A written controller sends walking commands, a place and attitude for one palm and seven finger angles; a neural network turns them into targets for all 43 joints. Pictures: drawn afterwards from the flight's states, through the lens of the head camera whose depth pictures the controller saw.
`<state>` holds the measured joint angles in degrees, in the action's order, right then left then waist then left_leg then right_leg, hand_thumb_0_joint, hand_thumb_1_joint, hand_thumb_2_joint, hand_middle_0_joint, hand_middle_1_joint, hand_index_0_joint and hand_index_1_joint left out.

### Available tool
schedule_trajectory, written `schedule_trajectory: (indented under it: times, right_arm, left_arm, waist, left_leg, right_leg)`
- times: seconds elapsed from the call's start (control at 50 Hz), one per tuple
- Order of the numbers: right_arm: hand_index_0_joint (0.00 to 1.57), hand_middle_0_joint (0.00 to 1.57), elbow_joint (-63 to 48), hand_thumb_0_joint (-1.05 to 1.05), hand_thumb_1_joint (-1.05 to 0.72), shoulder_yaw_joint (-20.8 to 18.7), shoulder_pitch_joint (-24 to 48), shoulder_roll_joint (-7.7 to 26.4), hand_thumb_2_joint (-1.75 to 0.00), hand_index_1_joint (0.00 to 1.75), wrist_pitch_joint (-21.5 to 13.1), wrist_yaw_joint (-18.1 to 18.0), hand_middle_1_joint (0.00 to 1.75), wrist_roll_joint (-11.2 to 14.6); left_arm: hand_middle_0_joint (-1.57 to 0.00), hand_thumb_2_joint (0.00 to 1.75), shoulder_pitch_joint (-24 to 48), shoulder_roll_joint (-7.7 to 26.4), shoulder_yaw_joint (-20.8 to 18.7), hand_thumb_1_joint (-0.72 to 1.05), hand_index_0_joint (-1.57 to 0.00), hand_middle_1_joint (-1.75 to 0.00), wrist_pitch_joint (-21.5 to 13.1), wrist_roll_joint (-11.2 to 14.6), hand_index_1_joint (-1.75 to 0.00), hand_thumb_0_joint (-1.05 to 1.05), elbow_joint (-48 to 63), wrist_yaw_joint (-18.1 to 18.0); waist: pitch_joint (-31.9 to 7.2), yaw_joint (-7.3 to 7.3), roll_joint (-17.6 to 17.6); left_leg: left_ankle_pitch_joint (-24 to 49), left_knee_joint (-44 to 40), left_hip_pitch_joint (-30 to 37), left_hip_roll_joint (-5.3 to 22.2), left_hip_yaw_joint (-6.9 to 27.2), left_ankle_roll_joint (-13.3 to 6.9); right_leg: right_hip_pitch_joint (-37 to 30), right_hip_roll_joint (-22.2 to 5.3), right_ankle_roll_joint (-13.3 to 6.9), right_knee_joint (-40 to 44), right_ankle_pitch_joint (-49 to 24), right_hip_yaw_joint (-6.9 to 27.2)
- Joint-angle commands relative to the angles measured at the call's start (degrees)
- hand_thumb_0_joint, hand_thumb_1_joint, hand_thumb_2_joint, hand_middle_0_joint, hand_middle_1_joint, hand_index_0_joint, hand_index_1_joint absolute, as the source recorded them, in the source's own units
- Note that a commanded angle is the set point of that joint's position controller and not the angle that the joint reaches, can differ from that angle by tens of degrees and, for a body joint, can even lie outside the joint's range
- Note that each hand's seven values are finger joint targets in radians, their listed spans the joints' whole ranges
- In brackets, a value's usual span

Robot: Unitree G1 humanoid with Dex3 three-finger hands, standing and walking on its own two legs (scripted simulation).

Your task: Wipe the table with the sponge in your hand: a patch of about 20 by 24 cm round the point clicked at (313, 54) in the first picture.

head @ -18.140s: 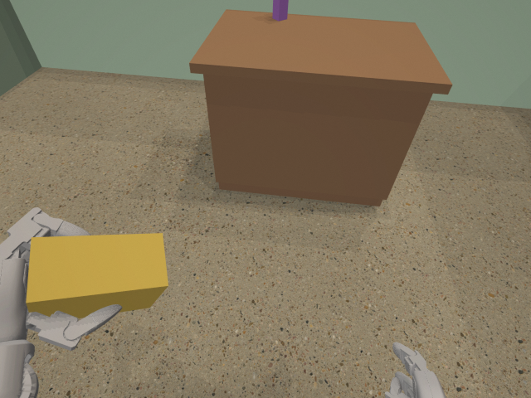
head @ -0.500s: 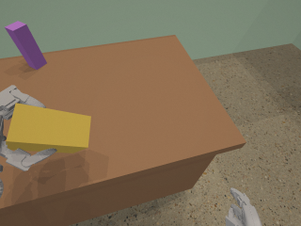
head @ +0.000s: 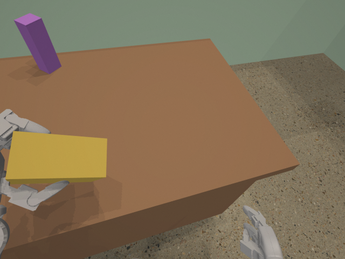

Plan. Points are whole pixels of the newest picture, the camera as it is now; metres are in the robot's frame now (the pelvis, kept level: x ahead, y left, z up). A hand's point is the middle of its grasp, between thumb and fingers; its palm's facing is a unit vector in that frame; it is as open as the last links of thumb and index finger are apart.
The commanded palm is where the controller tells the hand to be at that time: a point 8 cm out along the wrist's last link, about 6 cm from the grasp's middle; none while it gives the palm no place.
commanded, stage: come to a stop and stand still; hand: left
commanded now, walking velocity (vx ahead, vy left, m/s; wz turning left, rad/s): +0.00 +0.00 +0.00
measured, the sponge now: (73, 161) +0.24 +0.21 +0.13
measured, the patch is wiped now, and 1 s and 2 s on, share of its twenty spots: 0.00 0.00 0.00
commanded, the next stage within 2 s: look again from close up in 0.18 s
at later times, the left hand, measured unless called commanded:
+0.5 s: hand (44, 170) +0.21 +0.24 +0.15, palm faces +0.34 -0.85 -0.41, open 10.7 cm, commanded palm +0.15 +0.28 +0.18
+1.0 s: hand (24, 136) +0.24 +0.26 +0.20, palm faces +0.47 -0.74 -0.48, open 10.6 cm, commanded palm +0.15 +0.25 +0.18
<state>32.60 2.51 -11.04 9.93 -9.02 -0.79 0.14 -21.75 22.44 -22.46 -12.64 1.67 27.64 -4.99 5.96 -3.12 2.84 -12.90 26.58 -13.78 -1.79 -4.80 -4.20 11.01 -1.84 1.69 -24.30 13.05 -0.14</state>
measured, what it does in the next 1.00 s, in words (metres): stands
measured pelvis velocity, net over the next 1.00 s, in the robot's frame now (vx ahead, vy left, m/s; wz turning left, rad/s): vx -0.01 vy -0.03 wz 0.00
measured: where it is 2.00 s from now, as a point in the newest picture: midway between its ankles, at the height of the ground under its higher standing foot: outside the picture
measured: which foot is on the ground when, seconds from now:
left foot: down 0.00-1.00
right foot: down 0.00-1.00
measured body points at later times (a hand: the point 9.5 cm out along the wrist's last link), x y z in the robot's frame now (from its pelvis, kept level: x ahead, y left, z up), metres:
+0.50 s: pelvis -0.01 -0.01 +0.00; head +0.03 +0.02 +0.45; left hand +0.19 +0.29 +0.17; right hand +0.17 -0.23 -0.07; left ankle +0.02 +0.06 -0.74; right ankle +0.00 -0.15 -0.74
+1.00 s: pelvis -0.01 -0.03 +0.00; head +0.03 -0.01 +0.44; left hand +0.21 +0.30 +0.23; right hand +0.17 -0.24 -0.08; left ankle +0.02 +0.06 -0.74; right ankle +0.00 -0.15 -0.74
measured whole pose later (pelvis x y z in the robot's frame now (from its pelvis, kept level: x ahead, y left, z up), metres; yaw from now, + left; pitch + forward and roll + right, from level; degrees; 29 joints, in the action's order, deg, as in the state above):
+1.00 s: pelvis -0.01 -0.03 +0.00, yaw +0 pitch +1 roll -1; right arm 32.2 3.4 -12.4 12.3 -8.7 -1.1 0.4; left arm -12.6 31.6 -28.3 -14.2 2.4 19.6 -4.7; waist 3.1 -2.1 2.1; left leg -12.9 29.0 -17.3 0.1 -3.6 -2.0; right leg 14.9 0.0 0.0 -27.9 14.1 -1.1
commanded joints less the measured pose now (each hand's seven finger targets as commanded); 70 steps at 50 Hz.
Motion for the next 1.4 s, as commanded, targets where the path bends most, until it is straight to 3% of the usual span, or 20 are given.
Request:
schedule_trajectory:
  times: [0.0, 0.14, 0.16, 0.24, 0.26, 0.54, 0.66, 0.82, 0.84, 0.86, 0.88, 0.92, 0.96, 1.08, 1.12, 1.14, 1.16, 1.24, 1.28, 1.38]
  right_arm:
    - [0.20, 0.20, -8.5, 0.00, -0.90, -4.0, 2.9, 8.7, -0.90, 0.30, -3.0, -0.5, 0.30, 0.2]
    - [0.20, 0.20, -9.4, 0.00, -0.90, -3.4, 5.2, 8.5, -0.90, 0.30, -2.0, -0.9, 0.30, 0.5]
    - [0.20, 0.20, -9.6, 0.00, -0.90, -3.1, 4.3, 8.5, -0.90, 0.30, -1.7, -0.9, 0.30, 0.1]
    - [0.20, 0.20, -9.6, 0.00, -0.90, -3.5, 5.0, 8.6, -0.90, 0.30, -1.9, -1.1, 0.30, 0.5]
    - [0.20, 0.20, -9.5, 0.00, -0.90, -3.4, 3.9, 8.6, -0.90, 0.30, -1.6, -1.1, 0.30, 0.1]
    - [0.20, 0.20, -9.3, 0.00, -0.90, -4.1, 4.6, 9.2, -0.90, 0.30, -1.6, -1.8, 0.30, 1.0]
    - [0.20, 0.20, -8.8, 0.00, -0.90, -3.9, 3.9, 9.2, -0.90, 0.30, -1.2, -2.0, 0.30, 0.6]
    - [0.20, 0.20, -9.2, 0.00, -0.90, -4.4, 3.6, 9.3, -0.90, 0.30, -1.5, -2.1, 0.30, 1.0]
    - [0.20, 0.20, -15.2, 0.00, -0.90, 3.2, -4.6, 13.0, -0.90, 0.30, 0.5, -6.6, 0.30, 5.6]
    - [0.20, 0.20, -10.5, 0.00, -0.90, -2.8, 0.4, 5.8, -0.90, 0.30, -2.4, -5.4, 0.30, 2.5]
    - [0.20, 0.20, -7.3, 0.00, -0.90, -2.5, 1.9, 9.2, -0.90, 0.30, -2.8, -3.0, 0.30, 0.6]
    - [0.20, 0.20, -9.5, 0.00, -0.90, -4.1, 1.3, 11.7, -0.90, 0.30, -3.6, -1.0, 0.30, -0.1]
    - [0.20, 0.20, -9.4, 0.00, -0.90, -4.4, -0.1, 11.4, -0.90, 0.30, -3.8, 0.4, 0.30, 0.3]
    - [0.20, 0.20, -8.9, 0.00, -0.90, -4.8, 2.1, 11.6, -0.90, 0.30, -2.7, 0.3, 0.30, 0.4]
    - [0.20, 0.20, -8.8, 0.00, -0.90, -5.0, 2.1, 11.3, -0.90, 0.30, -1.9, -0.4, 0.30, 0.3]
    - [0.20, 0.20, -8.7, 0.00, -0.90, -5.1, 2.3, 11.9, -0.90, 0.30, -1.3, -0.8, 0.30, 0.3]
    - [0.20, 0.20, -8.5, 0.00, -0.90, -4.7, 2.0, 10.5, -0.90, 0.30, -0.9, -1.2, 0.30, 0.2]
    - [0.20, 0.20, -8.6, 0.00, -0.90, -4.6, 2.6, 10.6, -0.90, 0.30, -1.4, -1.2, 0.30, 1.1]
    - [0.20, 0.20, -8.4, 0.00, -0.90, -4.5, 2.2, 10.2, -0.90, 0.30, -1.8, -1.2, 0.30, 1.2]
    - [0.20, 0.20, -8.5, 0.00, -0.90, -4.7, 2.4, 10.4, -0.90, 0.30, -1.5, -1.5, 0.30, 1.4]
  left_arm:
    - [-1.20, 1.30, 4.7, 7.9, -2.8, 0.10, -1.20, -1.60, -3.7, 0.0, -1.60, 0.00, 12.3, -0.7]
    - [-1.20, 1.30, 4.0, 10.5, -6.1, 0.10, -1.20, -1.60, -3.6, 0.2, -1.60, 0.00, 13.1, -1.2]
    - [-1.20, 1.30, 3.0, 8.1, -3.8, 0.10, -1.20, -1.60, -3.9, 0.8, -1.60, 0.00, 12.0, -0.8]
    - [-1.20, 1.30, 2.6, 10.4, -6.1, 0.10, -1.20, -1.60, -3.8, 0.3, -1.60, 0.00, 13.1, -1.3]
    - [-1.20, 1.30, 1.7, 7.7, -3.6, 0.10, -1.20, -1.60, -4.0, 0.8, -1.60, 0.00, 11.8, -0.8]
    - [-1.20, 1.30, 1.2, 10.2, -5.1, 0.10, -1.20, -1.60, -3.2, 0.7, -1.60, 0.00, 11.4, -1.5]
    - [-1.20, 1.30, 0.1, 7.6, -2.9, 0.10, -1.20, -1.60, -3.1, 1.3, -1.60, 0.00, 8.0, -1.1]
    - [-1.20, 1.30, 1.1, 9.1, -3.8, 0.10, -1.20, -1.60, -2.7, 1.4, -1.60, 0.00, 10.8, -1.2]
    - [-1.20, 1.30, 54.1, 54.7, -22.2, 0.10, -1.20, -1.60, -10.2, 0.1, -1.60, 0.00, 32.9, -2.3]
    - [-1.20, 1.30, 30.9, 25.1, -20.2, 0.10, -1.20, -1.60, -6.4, -1.8, -1.60, 0.00, 5.3, -1.6]
    - [-1.20, 1.30, 18.6, 18.1, -12.9, 0.10, -1.20, -1.60, -4.2, 0.2, -1.60, 0.00, -6.9, -1.1]
    - [-1.20, 1.30, 10.8, 17.3, -9.9, 0.10, -1.20, -1.60, -5.1, 1.2, -1.60, 0.00, 1.2, 0.1]
    - [-1.20, 1.30, 0.7, 10.0, -4.7, 0.10, -1.20, -1.60, -4.6, 1.8, -1.60, 0.00, 4.1, 0.5]
    - [-1.20, 1.30, -1.0, 10.0, -5.4, 0.10, -1.20, -1.60, -2.4, 0.6, -1.60, 0.00, 10.5, -1.4]
    - [-1.20, 1.30, -0.6, 11.8, -8.0, 0.10, -1.20, -1.60, -2.2, 0.6, -1.60, 0.00, 9.4, -2.1]
    - [-1.20, 1.30, 2.3, 16.2, -10.8, 0.10, -1.20, -1.60, -2.2, 0.4, -1.60, 0.00, 12.6, -2.7]
    - [-1.20, 1.30, 1.8, 13.1, -8.6, 0.10, -1.20, -1.60, -2.2, 0.7, -1.60, 0.00, 12.6, -2.7]
    - [-1.20, 1.30, 1.9, 14.6, -8.4, 0.10, -1.20, -1.60, -1.2, 1.5, -1.60, 0.00, 15.8, -3.5]
    - [-1.20, 1.30, 2.8, 11.3, -5.2, 0.10, -1.20, -1.60, -1.1, 1.7, -1.60, 0.00, 17.3, -3.2]
    - [-1.20, 1.30, 2.9, 7.5, -2.8, 0.10, -1.20, -1.60, -0.2, 1.4, -1.60, 0.00, 12.4, -2.4]
  waist:
    - [-12.3, 1.70, -9.3]
    - [-12.7, 1.55, -8.9]
    - [-12.4, 1.59, -7.9]
    - [-13.5, 1.61, -9.2]
    - [-13.5, 1.69, -8.2]
    - [-12.6, 1.99, -6.4]
    - [-11.2, 2.07, -4.5]
    - [-12.9, 2.14, -6.1]
    - [-13.4, 4.41, -20.9]
    - [-10.7, 1.86, -7.6]
    - [-7.5, 1.65, -2.0]
    - [-10.9, 0.98, -0.5]
    - [-13.7, 0.83, -5.3]
    - [-13.5, 1.40, -3.5]
    - [-13.5, 1.38, -3.5]
    - [-16.2, 1.47, -6.1]
    - [-15.8, 1.40, -7.5]
    - [-17.8, 0.75, -10.4]
    - [-17.1, 1.31, -10.6]
    - [-13.7, 2.37, -6.3]
  left_leg:
    - [12.9, -7.8, 7.2, 10.5, 9.2, 4.9]
    - [8.7, -8.2, 5.9, 8.8, 8.6, 5.9]
    - [7.5, -8.6, 4.7, 8.8, 9.0, 5.5]
    - [7.9, -7.9, 5.6, 8.3, 8.2, 5.7]
    - [7.5, -7.7, 4.9, 8.2, 8.3, 5.0]
    - [5.4, -6.7, 4.7, 7.0, 7.9, 3.8]
    - [2.5, -6.5, 3.7, 6.8, 7.7, 2.9]
    - [6.7, -5.6, 5.0, 6.6, 7.7, 2.8]
    - [-2.9, -6.2, -7.4, 5.9, 9.0, 0.7]
    - [-3.7, -4.7, -3.5, 9.4, 11.0, 1.5]
    - [-1.0, -5.4, 1.8, 6.3, 8.3, 3.1]
    - [-0.9, -0.9, 2.3, 5.3, 7.1, 2.8]
    - [3.4, -1.6, 5.1, 6.2, 6.8, 2.6]
    - [13.6, -3.3, 5.0, 7.8, 7.2, 3.1]
    - [11.2, -3.0, 3.7, 7.6, 7.2, 3.0]
    - [11.9, -3.2, 5.2, 7.6, 7.4, 3.0]
    - [14.5, -2.6, 4.8, 7.8, 7.2, 2.8]
    - [19.5, -0.6, 6.2, 7.4, 7.2, 2.9]
    - [21.1, -0.2, 6.5, 7.9, 7.3, 3.0]
    - [12.7, -1.7, 5.4, 8.3, 7.9, 2.9]
  right_leg:
    - [0.2, -0.9, -2.7, 0.0, -5.2, -0.4]
    - [-1.5, -0.8, -3.0, 1.9, -7.1, 0.0]
    - [-1.7, -0.7, -2.9, 2.4, -6.9, -0.5]
    - [-2.4, -1.0, -3.0, 2.4, -8.2, 0.3]
    - [-2.7, -0.9, -3.0, 3.2, -8.7, 0.0]
    - [-1.9, -2.0, -3.3, 4.7, -9.4, 2.4]
    - [-0.6, -2.1, -3.2, 6.7, -7.6, 3.0]
    - [-1.8, -2.5, -3.5, 5.5, -11.2, 3.8]
    - [-10.1, 2.8, 0.9, -3.7, -1.1, 1.0]
    - [2.9, -1.4, -2.0, -2.3, 8.2, 1.0]
    - [7.0, -0.3, -3.8, 1.1, 5.4, 1.8]
    - [7.7, -3.5, -5.1, 4.3, 2.2, 7.0]
    - [5.8, -3.1, -4.7, 1.8, -3.6, 5.8]
    - [1.8, -2.7, -2.7, -1.1, -12.3, 1.4]
    - [0.8, -3.0, -3.0, -0.3, -11.8, 1.8]
    - [0.1, -2.6, -3.1, -2.0, -11.8, 2.0]
    - [-0.5, -3.0, -3.1, -2.2, -13.5, 0.9]
    - [-1.7, -3.3, -3.3, -2.5, -16.9, 1.5]
    - [-1.5, -3.4, -3.2, -2.2, -17.3, 1.0]
    - [0.6, -3.2, -3.2, 0.5, -14.1, 2.1]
